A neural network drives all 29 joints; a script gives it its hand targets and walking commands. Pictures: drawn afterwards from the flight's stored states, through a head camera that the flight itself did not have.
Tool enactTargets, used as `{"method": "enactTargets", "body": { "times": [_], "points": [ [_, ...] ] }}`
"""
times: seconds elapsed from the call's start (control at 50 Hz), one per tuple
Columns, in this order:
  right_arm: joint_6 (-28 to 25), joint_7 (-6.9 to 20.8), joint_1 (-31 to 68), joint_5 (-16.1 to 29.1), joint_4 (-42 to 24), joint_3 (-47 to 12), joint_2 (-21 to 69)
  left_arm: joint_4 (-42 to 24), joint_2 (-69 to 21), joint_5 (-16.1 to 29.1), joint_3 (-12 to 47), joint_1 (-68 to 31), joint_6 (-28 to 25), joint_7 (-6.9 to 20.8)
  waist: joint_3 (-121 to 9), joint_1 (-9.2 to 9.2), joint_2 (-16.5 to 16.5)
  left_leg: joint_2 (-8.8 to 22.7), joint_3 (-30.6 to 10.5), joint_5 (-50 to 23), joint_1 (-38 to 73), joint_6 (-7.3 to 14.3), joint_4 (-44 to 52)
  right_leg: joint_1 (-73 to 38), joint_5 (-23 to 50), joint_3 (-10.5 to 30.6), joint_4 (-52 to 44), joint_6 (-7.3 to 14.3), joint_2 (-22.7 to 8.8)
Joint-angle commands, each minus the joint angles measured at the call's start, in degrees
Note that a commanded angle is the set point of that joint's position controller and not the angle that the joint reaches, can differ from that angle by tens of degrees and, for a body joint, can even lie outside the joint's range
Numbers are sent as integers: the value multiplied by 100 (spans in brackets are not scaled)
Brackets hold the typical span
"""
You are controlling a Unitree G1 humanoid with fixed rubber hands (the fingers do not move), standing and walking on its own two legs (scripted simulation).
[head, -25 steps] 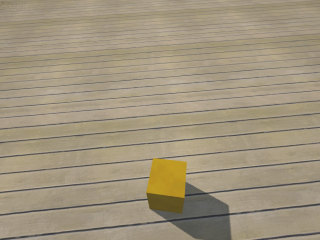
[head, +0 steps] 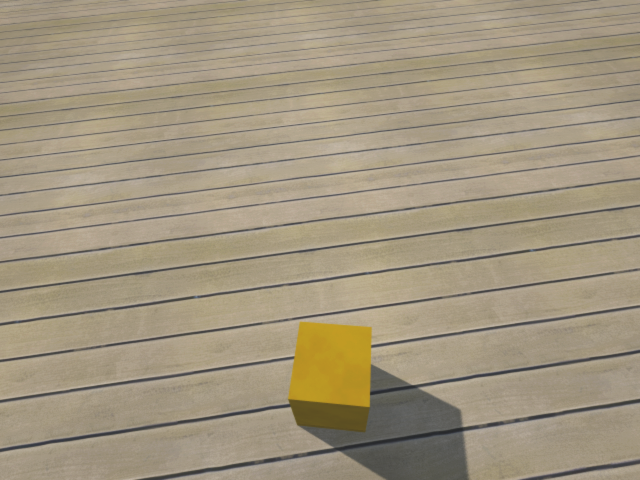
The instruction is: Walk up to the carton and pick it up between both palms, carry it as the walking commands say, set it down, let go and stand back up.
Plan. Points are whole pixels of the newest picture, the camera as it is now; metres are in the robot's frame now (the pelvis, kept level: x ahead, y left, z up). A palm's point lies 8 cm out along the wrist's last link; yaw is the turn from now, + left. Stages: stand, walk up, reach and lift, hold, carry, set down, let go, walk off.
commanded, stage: walk up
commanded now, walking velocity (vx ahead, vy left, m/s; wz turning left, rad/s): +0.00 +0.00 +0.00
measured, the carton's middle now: (333, 377) +0.46 +0.02 -0.64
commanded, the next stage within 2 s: none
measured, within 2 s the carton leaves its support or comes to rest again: neither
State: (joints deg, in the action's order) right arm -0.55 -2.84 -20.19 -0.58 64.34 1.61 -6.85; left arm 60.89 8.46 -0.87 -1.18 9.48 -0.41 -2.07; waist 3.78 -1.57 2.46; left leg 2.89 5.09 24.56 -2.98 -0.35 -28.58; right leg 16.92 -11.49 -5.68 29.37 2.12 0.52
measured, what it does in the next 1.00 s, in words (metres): steps on the spot: left foot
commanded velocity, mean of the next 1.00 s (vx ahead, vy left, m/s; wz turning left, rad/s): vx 0.06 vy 0.04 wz -0.06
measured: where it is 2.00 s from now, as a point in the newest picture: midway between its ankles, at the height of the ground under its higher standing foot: outside the picture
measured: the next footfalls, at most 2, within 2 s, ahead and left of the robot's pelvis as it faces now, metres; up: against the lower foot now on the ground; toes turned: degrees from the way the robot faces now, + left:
left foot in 0.80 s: +0.12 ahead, +0.14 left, +0.00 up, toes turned -17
right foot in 1.24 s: +0.04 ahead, -0.08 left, +0.00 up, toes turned -5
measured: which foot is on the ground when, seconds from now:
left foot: down 0.00-0.40, up 0.42-0.78, down 0.80-1.00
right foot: down 0.00-0.80, up 0.82-1.00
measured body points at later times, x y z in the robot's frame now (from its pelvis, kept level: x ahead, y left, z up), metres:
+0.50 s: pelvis +0.06 -0.02 +0.00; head +0.10 -0.03 +0.45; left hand +0.11 +0.22 -0.15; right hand -0.02 -0.23 -0.16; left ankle -0.06 +0.11 -0.68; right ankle +0.09 -0.10 -0.73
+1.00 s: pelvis +0.06 +0.06 +0.01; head +0.08 +0.10 +0.46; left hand +0.12 +0.31 -0.16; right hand +0.08 -0.18 -0.12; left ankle +0.09 +0.14 -0.73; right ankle +0.01 -0.09 -0.67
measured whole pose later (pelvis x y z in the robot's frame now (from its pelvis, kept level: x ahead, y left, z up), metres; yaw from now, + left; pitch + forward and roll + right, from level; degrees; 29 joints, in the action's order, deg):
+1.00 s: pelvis +0.06 +0.06 +0.01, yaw -5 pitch -1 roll -3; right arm -1.0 -2.4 -15.8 -0.7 56.8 1.9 -8.5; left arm 59.8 13.0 -1.4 -4.7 11.8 4.0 -1.5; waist 2.2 -0.1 -1.9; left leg 2.9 7.7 12.6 -12.5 3.3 -25.6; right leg 20.7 -20.9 2.4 52.9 -1.6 1.3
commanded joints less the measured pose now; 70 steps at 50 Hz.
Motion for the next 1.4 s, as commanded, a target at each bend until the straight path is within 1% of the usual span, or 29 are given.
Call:
{"method": "enactTargets", "body": {
  "times": [0.0,0.1,0.12,0.16,0.22,0.24,0.26,0.32,0.36,0.38,0.4,0.42,0.44,0.52,0.6,0.62,0.66,0.7,0.76,0.78,0.8,0.84,0.88,0.94,1.06,1.14,1.2,1.24,1.38],
  "points": [
    [103,-5,-755,-38,136,99,-405,0,539,5,-100,386,25,-57,-263,121,-868,174,-223,-763,-664,-44,625,-1077,2536,1240,-678,346,-1122],
    [45,10,-555,59,151,218,-608,90,610,9,-326,710,-6,-86,-387,161,-432,362,-140,-1009,-448,-99,798,-1221,1678,893,-550,163,-927],
    [76,64,-724,60,133,288,-880,141,846,-81,-446,1108,66,4,-557,283,-214,101,90,1218,-677,18,443,-1043,-2310,1443,-760,298,-1038],
    [68,149,-612,-86,35,177,-511,0,953,-60,-489,880,205,75,525,226,-567,89,-220,1469,-993,130,186,355,-3681,2195,-1133,419,-1307],
    [-98,88,-1408,-14,233,119,-480,-428,353,82,-296,-382,75,153,485,-518,18,867,-1015,702,1013,394,1575,2299,-1811,811,-147,-135,-404],
    [-131,45,-1382,-25,292,201,-873,-569,182,33,-256,-523,-6,191,691,-421,921,1473,-1599,914,673,609,2168,2253,-987,29,903,-205,-66],
    [-160,14,-1123,-74,179,213,-945,-618,241,-105,-272,-443,-59,207,1018,-314,737,1865,-1727,267,234,830,2208,2189,-1092,42,1486,-232,-339],
    [-163,-7,-849,-137,106,230,-817,-570,352,-184,-284,-19,-129,252,916,119,512,1315,-692,-1851,132,830,1404,1738,-1489,-40,1659,-75,-379],
    [-139,-3,-642,-138,158,234,-745,-259,223,-157,-332,870,-220,166,441,632,295,824,214,-4821,-689,455,-50,-417,-239,-403,429,44,96],
    [-196,21,-686,-110,102,244,-721,-80,394,-140,-403,1472,-256,75,-54,818,-3,741,266,-4996,-1113,175,-733,-1452,1225,4,124,125,-210],
    [-213,57,-930,-44,-78,218,-613,-48,963,-217,-507,2128,-269,37,-726,980,-1087,230,505,-2555,-1832,-208,-2179,-2380,2630,1782,-379,529,-1770],
    [-95,3,-965,57,-105,290,-608,23,1158,-82,-511,2397,-224,11,-939,960,-1526,-429,-91,1026,-1922,-324,-3194,-2089,6033,3147,-835,1192,-2843],
    [0,-4,-651,55,-183,231,-535,-19,1067,35,-434,1785,-208,-5,-814,654,-991,-75,-542,1039,-1492,-266,-3333,-1657,6278,2240,-642,1266,-2562],
    [160,84,-660,31,-133,-47,-178,-208,517,-27,-110,556,-115,-67,-274,39,-1041,81,-293,374,-1136,-209,-1639,-751,4410,664,-874,686,-1461],
    [232,63,-596,-33,-166,18,-320,-117,690,-16,-67,683,-74,-57,-582,-57,-747,1,54,-734,-554,-202,-509,-558,2566,667,-907,655,-1318],
    [217,41,-610,-88,-159,78,-442,-167,751,25,-113,499,-29,-92,-425,-80,-822,22,176,-1347,-396,-185,-144,-222,1519,716,-896,528,-1370],
    [399,81,-230,-164,-446,341,-886,-269,1340,12,-291,814,76,-208,57,319,-818,18,161,-440,-1601,-203,-1054,-354,2431,1941,-978,777,-2479],
    [411,93,-137,-147,-660,265,-508,-452,1208,-75,-264,569,64,-218,-479,267,-1271,190,-311,203,-1311,-91,-2029,26,2531,1816,-918,1016,-2534],
    [243,113,-525,-153,-542,254,-635,-567,950,-111,-259,-228,213,-102,-32,-88,-825,67,-169,-1032,-397,77,282,890,-996,955,-620,141,-1330],
    [133,88,-511,-229,-580,312,-1074,-460,580,-55,-187,205,246,-30,-1,38,421,855,-1059,-923,-381,87,1291,1047,-1183,354,351,-106,-732],
    [55,83,-126,-215,-834,272,-1343,-409,315,57,-135,484,298,-43,51,23,1200,2170,-2570,-1049,-1088,603,1979,1065,-1900,75,1058,-363,-192],
    [32,30,60,-183,-802,187,-1153,-398,524,48,-257,439,423,-34,415,192,697,2090,-2054,-3627,-1516,1105,1339,807,-2372,790,2736,-264,-8],
    [-43,-4,417,-126,-952,248,-1158,-140,545,-101,-388,762,445,5,-113,345,118,1723,-1480,-3359,-973,956,1229,820,-1519,1119,3192,-253,99],
    [-121,44,687,33,-1036,84,-662,-79,487,-69,-359,820,438,74,-164,432,674,1005,-809,-1716,-1004,542,1411,478,-671,940,2547,-376,14],
    [-149,-54,-99,-39,-889,162,-1023,-235,467,-22,-371,610,490,14,-274,-22,535,1697,-1417,-2018,-177,881,1311,689,-1448,694,1597,-513,-92],
    [-89,-6,99,-86,-769,88,-769,-122,199,25,-206,797,323,-29,-229,24,833,1236,-1001,-2050,-555,800,1255,-100,-1324,363,355,-377,-10],
    [-27,51,29,15,-627,115,-804,116,181,26,-92,1286,187,-63,-251,160,447,1112,-967,-1788,-864,518,1216,-1008,117,349,-1105,-217,-155],
    [-15,120,-112,62,-544,45,-509,115,435,-67,-43,1318,7,-46,-323,47,-223,657,-641,-1184,-1240,180,1024,-1399,615,1220,-1418,-44,-1037],
    [8,164,-129,-23,-230,85,-435,257,180,-9,75,1003,-123,-33,148,20,-570,370,-328,-1640,-365,150,951,-285,-245,941,-1589,8,-731]
  ]
}}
